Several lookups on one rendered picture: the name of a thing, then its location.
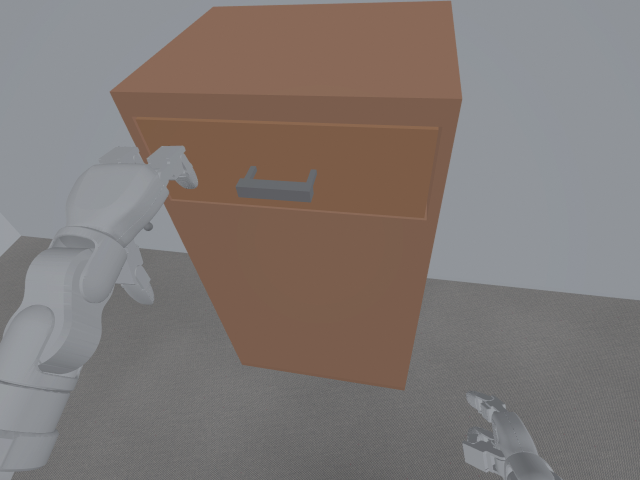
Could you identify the left robot hand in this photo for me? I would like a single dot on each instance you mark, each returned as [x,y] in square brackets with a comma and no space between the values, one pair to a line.
[121,195]

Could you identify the drawer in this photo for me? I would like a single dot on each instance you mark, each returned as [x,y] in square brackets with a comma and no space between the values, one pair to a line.
[361,168]

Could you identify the robot left forearm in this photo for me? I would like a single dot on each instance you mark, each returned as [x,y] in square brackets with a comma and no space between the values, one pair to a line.
[46,342]

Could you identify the robot right forearm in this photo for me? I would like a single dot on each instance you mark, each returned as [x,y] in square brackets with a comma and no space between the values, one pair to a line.
[528,466]

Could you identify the handle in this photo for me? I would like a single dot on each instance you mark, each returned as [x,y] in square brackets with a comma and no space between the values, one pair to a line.
[275,190]

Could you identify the right robot hand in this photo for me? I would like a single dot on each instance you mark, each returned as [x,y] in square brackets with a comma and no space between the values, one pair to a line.
[488,451]

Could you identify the cabinet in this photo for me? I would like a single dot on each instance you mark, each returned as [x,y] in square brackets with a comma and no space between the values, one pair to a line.
[329,294]

